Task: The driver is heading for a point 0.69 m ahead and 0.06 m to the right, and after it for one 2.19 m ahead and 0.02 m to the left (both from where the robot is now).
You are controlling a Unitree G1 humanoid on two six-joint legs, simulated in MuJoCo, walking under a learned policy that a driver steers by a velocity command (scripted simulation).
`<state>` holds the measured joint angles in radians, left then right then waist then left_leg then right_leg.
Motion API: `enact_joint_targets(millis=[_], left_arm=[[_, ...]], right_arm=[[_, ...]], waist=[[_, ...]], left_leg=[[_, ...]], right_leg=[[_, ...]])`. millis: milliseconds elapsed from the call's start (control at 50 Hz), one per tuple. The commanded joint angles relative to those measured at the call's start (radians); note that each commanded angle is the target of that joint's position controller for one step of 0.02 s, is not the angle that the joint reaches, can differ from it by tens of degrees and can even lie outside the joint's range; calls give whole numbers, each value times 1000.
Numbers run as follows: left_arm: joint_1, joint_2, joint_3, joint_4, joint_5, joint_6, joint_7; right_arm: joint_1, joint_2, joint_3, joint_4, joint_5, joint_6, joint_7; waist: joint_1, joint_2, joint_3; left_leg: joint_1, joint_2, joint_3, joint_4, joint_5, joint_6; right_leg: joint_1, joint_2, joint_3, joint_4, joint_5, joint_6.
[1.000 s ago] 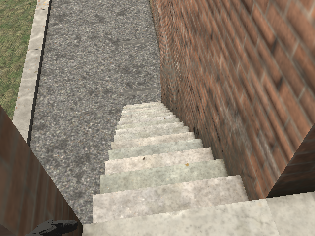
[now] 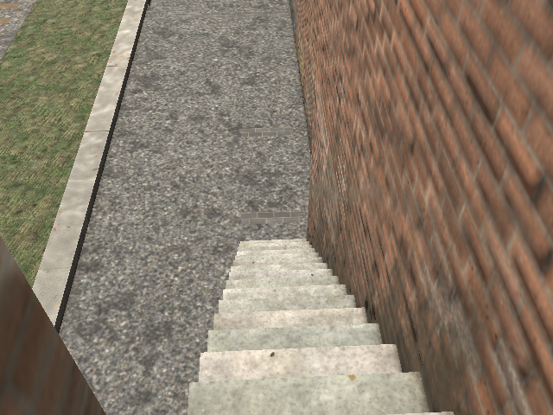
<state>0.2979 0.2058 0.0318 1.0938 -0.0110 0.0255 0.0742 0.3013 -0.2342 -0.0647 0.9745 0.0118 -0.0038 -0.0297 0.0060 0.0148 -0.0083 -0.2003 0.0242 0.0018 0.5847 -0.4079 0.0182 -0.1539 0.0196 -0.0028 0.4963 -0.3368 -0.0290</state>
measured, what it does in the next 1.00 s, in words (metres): walks ahead: right foot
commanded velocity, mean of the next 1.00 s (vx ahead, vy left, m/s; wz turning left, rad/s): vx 0.44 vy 0.00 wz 0.00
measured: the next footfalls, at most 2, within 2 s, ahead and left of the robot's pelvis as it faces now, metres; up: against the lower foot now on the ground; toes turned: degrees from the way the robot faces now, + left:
right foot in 0.58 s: +0.29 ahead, -0.14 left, +0.00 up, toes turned -4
left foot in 1.18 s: +0.49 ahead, +0.23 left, -0.22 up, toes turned +0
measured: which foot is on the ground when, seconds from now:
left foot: down 0.00-0.60, up 0.62-1.00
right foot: down 0.00-0.14, up 0.16-0.56, down 0.58-1.00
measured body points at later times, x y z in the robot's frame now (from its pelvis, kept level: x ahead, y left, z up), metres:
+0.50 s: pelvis +0.14 +0.03 -0.01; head +0.16 +0.03 +0.44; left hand +0.13 +0.28 -0.16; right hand +0.08 -0.21 -0.15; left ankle +0.03 +0.14 -0.74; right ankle +0.24 -0.15 -0.71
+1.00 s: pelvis +0.33 +0.03 -0.03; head +0.33 +0.03 +0.42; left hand +0.29 +0.28 -0.17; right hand +0.42 -0.24 -0.15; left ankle +0.39 +0.17 -0.69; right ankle +0.25 -0.13 -0.73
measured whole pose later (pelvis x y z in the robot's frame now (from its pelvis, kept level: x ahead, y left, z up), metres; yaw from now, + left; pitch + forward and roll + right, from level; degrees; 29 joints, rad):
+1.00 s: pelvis +0.33 +0.03 -0.03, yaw -2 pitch +1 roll -1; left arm 0.47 0.20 0.03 0.97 -0.02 -0.06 0.05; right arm 0.27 -0.24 -0.10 0.86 0.04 -0.03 -0.02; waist 0.06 0.00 -0.04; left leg -0.66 0.06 -0.03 1.11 -0.08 -0.03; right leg -0.25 -0.08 -0.01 0.75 -0.53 -0.02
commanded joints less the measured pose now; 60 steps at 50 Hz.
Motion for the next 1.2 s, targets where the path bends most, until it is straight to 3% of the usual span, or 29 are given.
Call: enact_joint_targets(millis=[20, 80, 140, 160, 180, 200, 240, 280, 320, 420, 540, 580, 600, 620, 640, 660, 720, 800, 840, 920, 960, 980, 1020, 1080, 1100, 1140, 1160, 1180, 1200], left_arm=[[107, 214, 51, -15, 10, -30, 6], [28, 129, 29, -27, 10, -26, 8], [-61, 108, 21, -42, -4, -5, 4], [-68, 71, 7, -63, 11, -16, 5], [-18, 64, 13, -80, -12, -31, 0], [25, 89, 26, -70, -30, -48, -6], [51, 88, 35, -58, -18, -52, -9], [106, 78, 49, -30, -4, -47, -16], [128, 17, 33, -21, 1, -41, -29], [-119, 40, 9, -143, -3, -67, -74], [27, 53, -6, -90, 3, -74, -84], [200, 112, 28, -44, 2, -104, -100], [302, 203, 54, -26, 14, -121, -107], [391, 266, 72, -5, -1, -130, -117], [412, 209, 59, -3, 0, -146, -119], [309, 168, 50, -33, -3, -145, -110], [92, 45, -2, -137, 29, -119, -75], [165, 161, 29, -117, 38, -86, -56], [161, 200, 47, -123, 36, -81, -49], [215, 110, 20, -142, 10, -77, -36], [203, 137, 30, -145, 7, -83, -34], [313, 163, 48, -127, -36, -95, -8], [323, 156, 47, -148, -42, -102, 14], [192, 191, 33, -225, -35, -97, 29], [109, 222, 45, -260, -24, -93, 30], [39, 185, 36, -320, -11, -70, 16], [-28, 189, 35, -328, -16, -57, 5], [-11, 204, 42, -326, -35, -63, 1], [133, 91, 31, -262, -45, -63, 9]], right_arm=[[-120, -63, -8, -115, 7, -53, 11], [-53, -64, -7, -124, 1, -63, 28], [243, -80, -30, -23, -20, -42, 23], [321, -160, -48, -28, -11, -32, 14], [333, -209, -53, -33, -26, -38, 22], [256, -144, -32, -51, -18, -60, 31], [132, -113, -19, -92, -3, -66, 37], [123, -49, 0, -72, -21, -38, 28], [162, -63, -10, -48, -11, -12, 19], [138, -109, -27, 6, -12, 1, -10], [192, -131, -67, 59, 15, 39, -15], [165, -85, -42, 70, 33, 42, -17], [184, -67, -34, 53, 20, 32, -18], [256, 71, 3, 68, 3, 1, -14], [182, 15, -15, 29, 3, -30, -17], [95, -56, -33, -21, 40, -39, -18], [66, -44, -37, -70, 25, -25, -27], [79, -11, -16, -87, -8, 5, -2], [133, -46, -34, -48, 6, 4, 8], [7, -34, -34, -144, 14, -16, -4], [-17, -56, -38, -155, 16, -35, 8], [-150, -107, -55, -204, 35, -50, 17], [-242, -100, -47, -254, 21, -77, 35], [-111, -23, -16, -254, -15, -66, 70], [19, -28, -23, -199, -27, -42, 78], [209, -105, -54, -128, -16, -12, 65], [357, -166, -76, -78, -38, -11, 55], [457, -132, -65, -84, -41, -15, 42], [429, -136, -46, -71, -31, -38, 53]], waist=[[60, -181, 198], [1, -152, 149], [-138, -19, 48], [-148, 232, 35], [-123, 385, 34], [-64, 249, 79], [-15, 75, 79], [11, 66, 43], [16, 54, 81], [-41, 85, 65], [-28, 71, 115], [63, 79, 50], [78, -81, -18], [76, -289, -105], [105, -237, -124], [82, -199, -13], [14, -162, 79], [9, -146, 59], [-8, -142, 29], [22, -97, 118], [30, -164, 109], [97, -127, 127], [119, -125, 147], [64, -132, 54], [-10, -185, -41], [-105, -143, -39], [-208, -97, -49], [-265, -52, 15], [-182, 193, 103]], left_leg=[[-382, 20, -3, 229, -93, 40], [-345, 82, -60, 187, -52, 47], [162, -24, 48, 13, 103, 14], [214, 139, -227, -173, 116, 52], [220, 321, -654, -350, 35, 192], [192, 366, -720, -346, 12, 223], [112, 312, -464, -268, 180, 191], [68, 258, -284, -254, 410, 165], [49, 242, -224, -223, 542, 142], [78, 181, -95, -293, 639, 127], [97, 218, -34, -206, 653, 154], [73, 143, 37, 2, 722, 108], [-87, 36, 67, 298, 464, 74], [-368, -139, -7, 694, -158, 14], [-467, -128, -203, 840, -188, 26], [-531, -68, -208, 858, -106, 49], [-455, 46, -135, 712, 83, 50], [-359, 46, -41, 461, 50, 15], [-271, 13, 1, 627, 250, -11], [-578, 46, -65, 642, 252, -34], [-598, 71, -50, 530, 253, -42], [-818, 117, -161, 465, 399, -56], [-886, 124, -177, 308, 503, -80], [-89, -14, -20, 9, 1009, -63], [65, -33, 19, 136, 1106, -57], [183, -15, 37, 66, 1005, -31], [280, 14, 52, -8, 981, -26], [259, 91, -43, -273, 832, 11], [250, 232, -223, -324, 1153, 64]], right_leg=[[-31, -334, 498, -309, -441, -220], [-39, -297, 370, -235, -104, -180], [-365, -79, 81, 8, -79, -78], [-452, 28, -19, 358, -85, -24], [-592, 80, 64, 617, -271, -27], [-665, 31, 159, 776, -223, -54], [-656, -20, 146, 884, -103, -63], [-542, -65, 151, 766, -39, -35], [-547, -75, 188, 690, 10, 3], [-438, -126, 51, 261, 186, 28], [-351, -101, -32, 272, 78, -3], [-102, -40, -73, 116, 274, -36], [86, -148, 153, 64, 362, -104], [308, -329, 571, -80, 222, -302], [268, -371, 697, -172, 34, -336], [150, -374, 595, -174, -25, -320], [-137, -302, 330, -128, 96, -249], [-217, -280, 251, -180, 49, -239], [-303, -294, 231, -159, -7, -265], [-149, -332, 256, -41, 46, -247], [-63, -321, 240, 49, 124, -207], [111, -364, 319, 146, -125, -209], [129, -360, 360, 207, -203, -214], [-423, -173, 59, 321, -274, -88], [-497, -186, 12, 469, -336, -49], [-467, -155, 0, 691, -312, 26], [-414, -141, 22, 890, -114, 42], [-353, -92, 110, 1159, -101, 59], [-508, 83, 201, 1606, -586, 75]])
